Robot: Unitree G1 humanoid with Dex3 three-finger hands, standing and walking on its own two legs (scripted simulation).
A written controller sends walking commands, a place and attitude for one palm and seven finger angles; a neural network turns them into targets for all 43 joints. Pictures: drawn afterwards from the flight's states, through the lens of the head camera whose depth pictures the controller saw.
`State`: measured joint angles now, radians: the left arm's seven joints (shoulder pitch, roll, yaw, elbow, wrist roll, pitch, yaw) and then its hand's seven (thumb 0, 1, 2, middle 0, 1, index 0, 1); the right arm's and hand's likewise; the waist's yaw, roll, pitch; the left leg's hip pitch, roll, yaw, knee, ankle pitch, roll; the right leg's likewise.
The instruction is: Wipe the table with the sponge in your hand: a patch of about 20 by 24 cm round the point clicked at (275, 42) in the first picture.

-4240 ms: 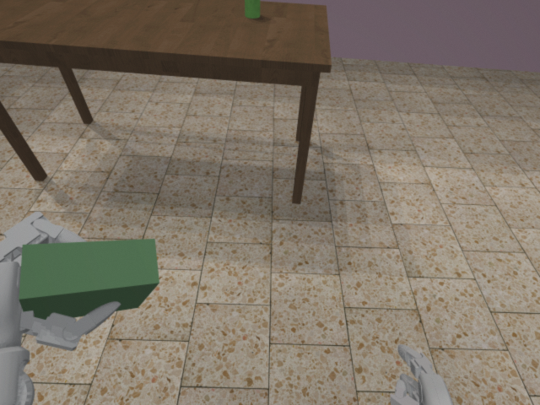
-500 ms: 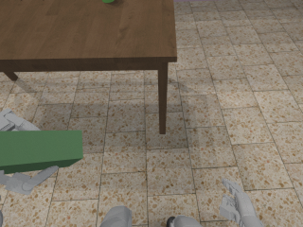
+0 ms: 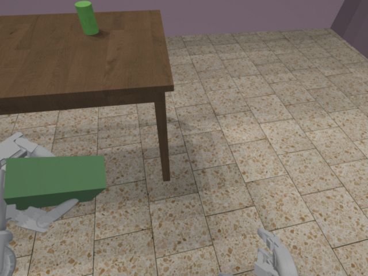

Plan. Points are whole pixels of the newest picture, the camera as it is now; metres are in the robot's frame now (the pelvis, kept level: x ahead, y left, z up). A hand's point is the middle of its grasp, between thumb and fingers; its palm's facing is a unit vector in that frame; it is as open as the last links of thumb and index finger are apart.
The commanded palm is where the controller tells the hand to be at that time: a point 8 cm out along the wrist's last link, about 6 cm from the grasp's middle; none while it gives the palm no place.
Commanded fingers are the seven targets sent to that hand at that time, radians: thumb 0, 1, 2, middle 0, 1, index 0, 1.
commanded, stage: turn to face it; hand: left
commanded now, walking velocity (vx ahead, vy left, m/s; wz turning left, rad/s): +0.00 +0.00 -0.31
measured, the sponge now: (70, 182) +0.22 +0.22 +0.15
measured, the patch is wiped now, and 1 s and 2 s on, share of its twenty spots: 0.00 0.00 0.00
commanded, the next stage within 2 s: take the last steps up to it in 0.16 s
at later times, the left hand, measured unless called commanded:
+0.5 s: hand (93, 194) +0.19 +0.16 +0.18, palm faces +0.25 -0.82 -0.51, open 9.6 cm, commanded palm +0.15 +0.21 +0.18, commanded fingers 0.00 0.10 1.30 -1.20 -1.60 -1.20 -1.60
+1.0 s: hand (101, 178) +0.22 +0.16 +0.17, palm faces +0.28 -0.79 -0.54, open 9.6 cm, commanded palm +0.17 +0.21 +0.18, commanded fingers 0.00 0.10 1.30 -1.20 -1.60 -1.20 -1.60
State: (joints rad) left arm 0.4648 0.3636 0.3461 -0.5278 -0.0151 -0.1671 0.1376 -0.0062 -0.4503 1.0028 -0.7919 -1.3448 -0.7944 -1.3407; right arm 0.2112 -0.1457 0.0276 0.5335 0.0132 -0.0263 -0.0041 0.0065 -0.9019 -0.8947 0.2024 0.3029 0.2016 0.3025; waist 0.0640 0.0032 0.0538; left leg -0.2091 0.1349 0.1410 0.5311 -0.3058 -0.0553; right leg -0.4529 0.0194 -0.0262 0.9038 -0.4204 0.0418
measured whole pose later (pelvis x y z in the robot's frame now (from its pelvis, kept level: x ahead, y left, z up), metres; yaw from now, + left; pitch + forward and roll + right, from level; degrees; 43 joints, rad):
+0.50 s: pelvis -0.04 -0.05 +0.00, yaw -6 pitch +1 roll +1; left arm 0.60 0.45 0.42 -0.61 -0.02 -0.23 0.16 -0.01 -0.45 1.00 -0.79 -1.35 -0.79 -1.34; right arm 0.24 -0.27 -0.06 0.61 0.01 -0.02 -0.06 0.01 -0.91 -0.90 0.20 0.30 0.20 0.30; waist -0.05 -0.04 0.03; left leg -0.23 0.02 0.09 0.51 -0.30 0.01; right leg -0.35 0.03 -0.04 0.57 -0.26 -0.05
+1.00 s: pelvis +0.00 -0.06 +0.01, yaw -3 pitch +2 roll +3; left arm 0.55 0.38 0.36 -0.50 0.00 -0.25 0.14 -0.01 -0.45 1.01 -0.79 -1.35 -0.79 -1.34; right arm 0.19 -0.23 -0.03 0.62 0.00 -0.03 -0.04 0.01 -0.90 -0.89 0.20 0.30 0.20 0.30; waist 0.00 -0.02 0.09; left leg -0.44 0.09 0.10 0.76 -0.32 -0.01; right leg -0.21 -0.11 -0.14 0.46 -0.27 -0.01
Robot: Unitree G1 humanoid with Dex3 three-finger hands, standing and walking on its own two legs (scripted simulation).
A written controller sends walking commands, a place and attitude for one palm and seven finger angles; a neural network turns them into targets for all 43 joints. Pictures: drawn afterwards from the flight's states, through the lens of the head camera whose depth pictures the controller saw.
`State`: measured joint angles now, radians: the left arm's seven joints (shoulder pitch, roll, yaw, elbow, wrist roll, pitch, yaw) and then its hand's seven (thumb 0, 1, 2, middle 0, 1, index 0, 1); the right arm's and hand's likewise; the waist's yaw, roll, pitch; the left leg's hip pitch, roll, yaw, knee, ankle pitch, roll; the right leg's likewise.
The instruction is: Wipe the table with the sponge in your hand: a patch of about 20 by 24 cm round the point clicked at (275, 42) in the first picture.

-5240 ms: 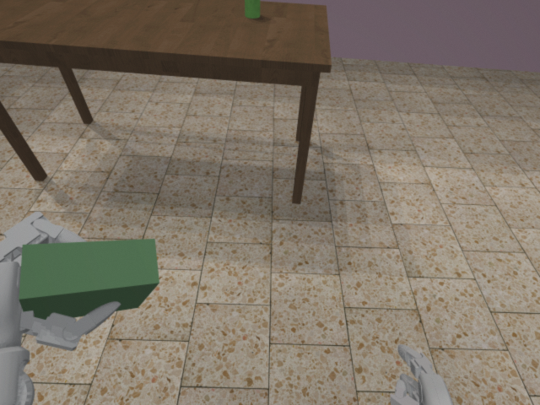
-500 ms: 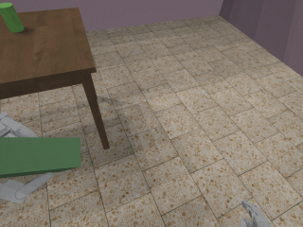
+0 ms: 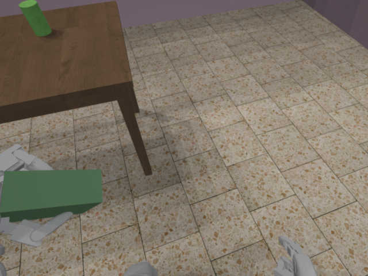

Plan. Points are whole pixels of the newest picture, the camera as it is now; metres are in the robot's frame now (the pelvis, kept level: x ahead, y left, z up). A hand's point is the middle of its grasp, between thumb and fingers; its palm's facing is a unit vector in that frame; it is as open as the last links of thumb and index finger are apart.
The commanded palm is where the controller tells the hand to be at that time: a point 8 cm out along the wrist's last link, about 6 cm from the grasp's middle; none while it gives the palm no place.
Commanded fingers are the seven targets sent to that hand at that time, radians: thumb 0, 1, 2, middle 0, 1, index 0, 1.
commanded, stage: take the last steps up to it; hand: left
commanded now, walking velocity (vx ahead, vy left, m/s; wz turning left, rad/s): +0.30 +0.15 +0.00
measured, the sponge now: (65, 195) +0.22 +0.20 +0.13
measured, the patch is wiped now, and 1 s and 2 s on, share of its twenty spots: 0.00 0.00 0.00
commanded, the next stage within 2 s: come to a stop and stand still in 1.24 s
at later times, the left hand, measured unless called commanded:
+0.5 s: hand (42, 124) +0.34 +0.27 +0.17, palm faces +0.35 -0.77 -0.54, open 9.6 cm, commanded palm +0.28 +0.33 +0.17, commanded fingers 0.00 0.10 1.30 -1.20 -1.60 -1.20 -1.60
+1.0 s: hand (23, 75) +0.47 +0.37 +0.17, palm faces +0.35 -0.81 -0.47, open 9.6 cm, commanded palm +0.40 +0.40 +0.17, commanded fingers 0.00 0.10 1.30 -1.20 -1.60 -1.20 -1.60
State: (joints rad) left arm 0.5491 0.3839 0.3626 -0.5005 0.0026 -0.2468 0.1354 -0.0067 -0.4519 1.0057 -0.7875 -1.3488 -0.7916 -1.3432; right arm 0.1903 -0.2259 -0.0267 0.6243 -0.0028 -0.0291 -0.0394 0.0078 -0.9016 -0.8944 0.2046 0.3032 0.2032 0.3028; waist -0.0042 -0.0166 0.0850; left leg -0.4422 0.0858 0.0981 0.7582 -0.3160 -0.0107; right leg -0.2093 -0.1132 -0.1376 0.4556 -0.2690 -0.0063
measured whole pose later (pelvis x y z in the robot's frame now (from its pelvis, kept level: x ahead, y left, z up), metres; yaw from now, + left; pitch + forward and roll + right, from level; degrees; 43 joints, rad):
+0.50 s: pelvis +0.12 +0.05 -0.02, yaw +0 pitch +0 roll +0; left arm 0.47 0.40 0.37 -0.52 -0.01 -0.25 0.13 -0.01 -0.45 1.01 -0.79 -1.35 -0.79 -1.34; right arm 0.17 -0.17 0.00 0.67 0.01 -0.06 -0.03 0.01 -0.90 -0.89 0.21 0.30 0.21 0.30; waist 0.01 0.06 0.08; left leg -0.37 0.06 0.09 1.03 -0.47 0.00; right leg -0.33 -0.07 -0.20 0.65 -0.31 -0.05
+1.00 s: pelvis +0.23 +0.14 -0.01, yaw -4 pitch +1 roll +0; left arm 0.46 0.42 0.43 -0.53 -0.02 -0.24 0.15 -0.01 -0.45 1.01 -0.79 -1.35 -0.79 -1.34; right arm 0.17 -0.13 0.00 0.59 0.02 -0.09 -0.03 0.01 -0.90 -0.89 0.20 0.30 0.20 0.30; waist -0.01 -0.02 0.06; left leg -0.32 0.08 0.19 0.54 -0.23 0.03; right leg -0.47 -0.07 -0.12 1.05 -0.48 0.03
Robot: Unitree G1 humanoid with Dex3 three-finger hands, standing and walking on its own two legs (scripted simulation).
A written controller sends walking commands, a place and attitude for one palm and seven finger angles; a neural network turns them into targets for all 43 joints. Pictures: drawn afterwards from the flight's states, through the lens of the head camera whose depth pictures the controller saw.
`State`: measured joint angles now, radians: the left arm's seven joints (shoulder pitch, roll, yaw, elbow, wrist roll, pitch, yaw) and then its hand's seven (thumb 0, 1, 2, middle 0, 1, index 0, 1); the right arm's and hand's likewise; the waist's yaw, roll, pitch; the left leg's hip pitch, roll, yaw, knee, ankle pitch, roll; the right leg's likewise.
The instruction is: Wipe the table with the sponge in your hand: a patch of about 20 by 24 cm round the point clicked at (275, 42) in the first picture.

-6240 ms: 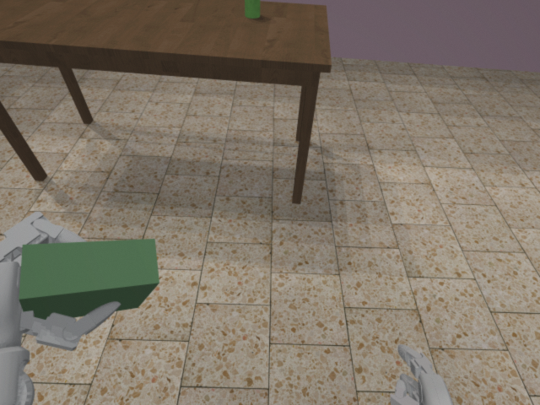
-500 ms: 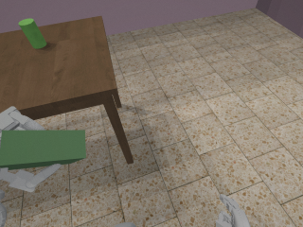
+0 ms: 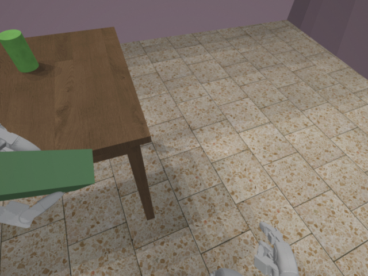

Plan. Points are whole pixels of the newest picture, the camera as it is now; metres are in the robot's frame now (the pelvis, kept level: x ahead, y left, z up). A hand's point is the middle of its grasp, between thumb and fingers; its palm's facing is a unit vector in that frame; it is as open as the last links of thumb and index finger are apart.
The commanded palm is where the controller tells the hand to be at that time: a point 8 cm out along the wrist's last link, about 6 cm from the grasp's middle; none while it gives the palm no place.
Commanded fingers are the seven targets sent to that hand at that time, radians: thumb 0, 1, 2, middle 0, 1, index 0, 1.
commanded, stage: take the last steps up to it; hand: left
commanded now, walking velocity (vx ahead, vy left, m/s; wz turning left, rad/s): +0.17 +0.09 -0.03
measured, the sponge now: (55, 174) +0.24 +0.22 +0.16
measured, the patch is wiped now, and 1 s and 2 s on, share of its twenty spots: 0.00 0.00 0.00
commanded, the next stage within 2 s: come to a stop and stand still in 0.24 s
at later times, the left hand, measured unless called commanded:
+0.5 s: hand (39, 155) +0.27 +0.25 +0.17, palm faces +0.33 -0.83 -0.45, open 9.6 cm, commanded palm +0.21 +0.31 +0.18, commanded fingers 0.00 0.10 1.30 -1.20 -1.60 -1.20 -1.60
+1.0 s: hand (46, 175) +0.24 +0.22 +0.17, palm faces +0.31 -0.82 -0.48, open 9.6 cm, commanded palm +0.19 +0.28 +0.18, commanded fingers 0.00 0.10 1.30 -1.20 -1.60 -1.20 -1.60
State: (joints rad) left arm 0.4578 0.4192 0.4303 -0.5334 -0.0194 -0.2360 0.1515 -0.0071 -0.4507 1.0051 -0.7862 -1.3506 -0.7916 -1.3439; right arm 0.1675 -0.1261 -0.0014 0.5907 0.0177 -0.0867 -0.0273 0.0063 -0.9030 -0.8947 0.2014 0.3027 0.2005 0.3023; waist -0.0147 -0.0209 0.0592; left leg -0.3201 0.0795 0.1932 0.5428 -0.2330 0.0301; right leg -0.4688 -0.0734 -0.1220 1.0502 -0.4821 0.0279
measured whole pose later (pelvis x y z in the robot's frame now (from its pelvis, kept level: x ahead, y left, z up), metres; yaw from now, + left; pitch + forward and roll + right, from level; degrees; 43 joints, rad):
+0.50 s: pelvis +0.05 +0.03 +0.00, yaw +0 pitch -1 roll +1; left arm 0.53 0.37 0.33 -0.58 -0.01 -0.22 0.15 -0.01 -0.45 1.00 -0.79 -1.35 -0.79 -1.34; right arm 0.18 -0.28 -0.04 0.57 0.00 -0.04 -0.07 0.01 -0.90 -0.89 0.20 0.30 0.20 0.30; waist -0.02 -0.02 0.09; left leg -0.30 0.06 0.09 0.54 -0.19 -0.02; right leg -0.23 -0.07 -0.14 0.55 -0.30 -0.01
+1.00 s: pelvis +0.02 +0.00 +0.00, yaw -2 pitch +0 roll +1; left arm 0.53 0.37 0.33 -0.52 -0.04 -0.15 0.13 -0.01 -0.45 1.00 -0.79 -1.35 -0.79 -1.34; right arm 0.20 -0.19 0.02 0.62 0.01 -0.03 -0.05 0.01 -0.90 -0.89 0.21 0.30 0.21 0.30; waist -0.01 0.02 0.06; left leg -0.36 0.04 0.04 0.78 -0.40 -0.03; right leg -0.26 0.01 -0.10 0.51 -0.25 -0.08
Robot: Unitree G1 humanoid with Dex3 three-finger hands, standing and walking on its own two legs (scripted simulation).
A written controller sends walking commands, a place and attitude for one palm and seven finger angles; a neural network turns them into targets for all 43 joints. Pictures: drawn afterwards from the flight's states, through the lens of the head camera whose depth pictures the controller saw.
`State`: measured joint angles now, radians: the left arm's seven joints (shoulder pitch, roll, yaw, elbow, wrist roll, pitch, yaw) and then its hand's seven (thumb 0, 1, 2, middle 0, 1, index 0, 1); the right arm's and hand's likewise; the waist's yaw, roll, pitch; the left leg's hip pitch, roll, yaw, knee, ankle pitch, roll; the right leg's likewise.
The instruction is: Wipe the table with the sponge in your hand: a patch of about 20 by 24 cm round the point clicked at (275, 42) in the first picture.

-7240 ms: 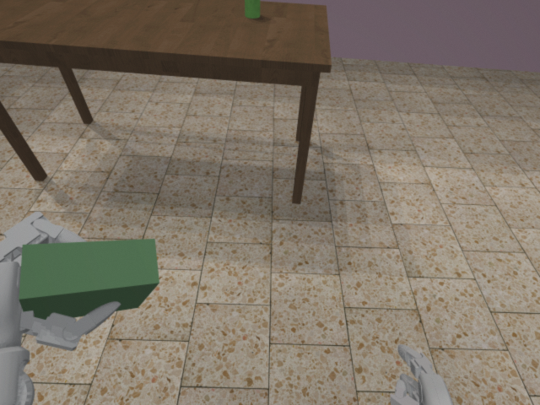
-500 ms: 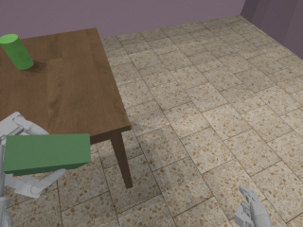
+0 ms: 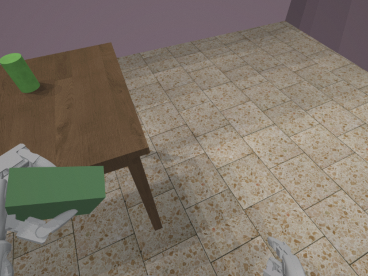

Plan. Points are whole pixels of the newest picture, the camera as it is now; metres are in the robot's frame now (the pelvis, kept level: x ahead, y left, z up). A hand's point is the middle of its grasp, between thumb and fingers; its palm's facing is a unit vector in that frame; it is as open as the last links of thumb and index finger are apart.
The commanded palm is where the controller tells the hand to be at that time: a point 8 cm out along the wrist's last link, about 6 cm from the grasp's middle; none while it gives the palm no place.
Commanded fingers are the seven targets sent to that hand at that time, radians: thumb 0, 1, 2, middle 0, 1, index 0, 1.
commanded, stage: come to a stop and stand still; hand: left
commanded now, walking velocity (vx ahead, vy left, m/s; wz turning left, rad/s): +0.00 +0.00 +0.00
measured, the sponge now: (70, 193) +0.22 +0.20 +0.14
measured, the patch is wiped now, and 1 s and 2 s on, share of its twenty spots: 0.00 0.00 0.00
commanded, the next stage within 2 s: look again from close up in 1.38 s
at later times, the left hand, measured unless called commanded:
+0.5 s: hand (25, 231) +0.16 +0.23 +0.16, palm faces +0.40 -0.82 -0.41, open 9.6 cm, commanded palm +0.11 +0.28 +0.18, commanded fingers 0.00 0.10 1.30 -1.20 -1.60 -1.20 -1.60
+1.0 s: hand (16, 219) +0.17 +0.26 +0.15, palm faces +0.38 -0.82 -0.43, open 9.6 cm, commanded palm +0.12 +0.30 +0.18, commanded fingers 0.00 0.10 1.30 -1.20 -1.60 -1.20 -1.60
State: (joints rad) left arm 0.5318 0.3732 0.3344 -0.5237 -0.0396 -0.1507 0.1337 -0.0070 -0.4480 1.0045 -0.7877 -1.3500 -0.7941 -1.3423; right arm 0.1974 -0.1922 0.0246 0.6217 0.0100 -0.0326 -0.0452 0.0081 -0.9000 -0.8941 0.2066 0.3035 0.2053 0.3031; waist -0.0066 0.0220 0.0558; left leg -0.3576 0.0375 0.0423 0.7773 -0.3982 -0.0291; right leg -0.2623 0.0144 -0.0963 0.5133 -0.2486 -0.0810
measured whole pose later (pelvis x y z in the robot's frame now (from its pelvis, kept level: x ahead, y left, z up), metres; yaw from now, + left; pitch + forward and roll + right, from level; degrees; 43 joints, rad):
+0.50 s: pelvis -0.05 -0.01 +0.00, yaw +1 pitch -2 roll +0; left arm 0.48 0.35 0.29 -0.46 -0.02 -0.15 0.16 -0.01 -0.45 1.00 -0.79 -1.35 -0.79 -1.34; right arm 0.21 -0.20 0.02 0.61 0.00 -0.04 -0.06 0.01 -0.90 -0.89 0.20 0.30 0.20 0.30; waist 0.01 0.02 0.03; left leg -0.25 0.03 0.03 0.53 -0.25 0.00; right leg -0.28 0.04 -0.13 0.46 -0.15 -0.09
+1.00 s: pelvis -0.04 +0.02 +0.00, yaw +0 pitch -1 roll +0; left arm 0.49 0.36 0.31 -0.46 -0.01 -0.17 0.16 -0.01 -0.45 1.00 -0.79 -1.35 -0.80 -1.34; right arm 0.23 -0.21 0.02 0.61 0.00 -0.06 -0.07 0.01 -0.90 -0.89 0.20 0.30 0.20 0.30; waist 0.00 0.01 0.03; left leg -0.24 0.00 0.05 0.49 -0.24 0.02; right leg -0.28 0.02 -0.09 0.44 -0.15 -0.05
